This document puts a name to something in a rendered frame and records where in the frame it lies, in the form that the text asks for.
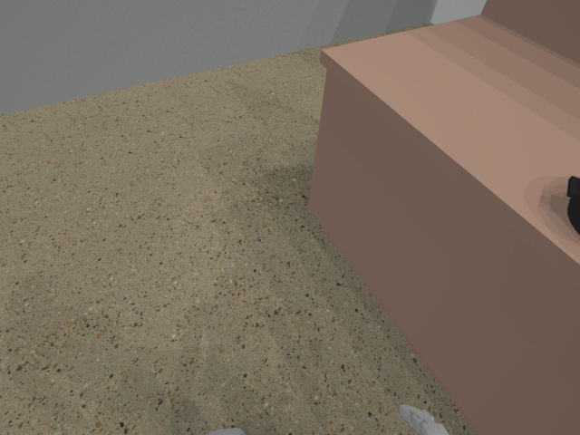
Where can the robot right hand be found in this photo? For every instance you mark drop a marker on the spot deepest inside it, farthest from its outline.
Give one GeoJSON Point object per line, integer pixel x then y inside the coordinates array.
{"type": "Point", "coordinates": [421, 421]}

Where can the table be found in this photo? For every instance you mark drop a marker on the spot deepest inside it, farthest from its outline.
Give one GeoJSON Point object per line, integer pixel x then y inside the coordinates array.
{"type": "Point", "coordinates": [441, 173]}

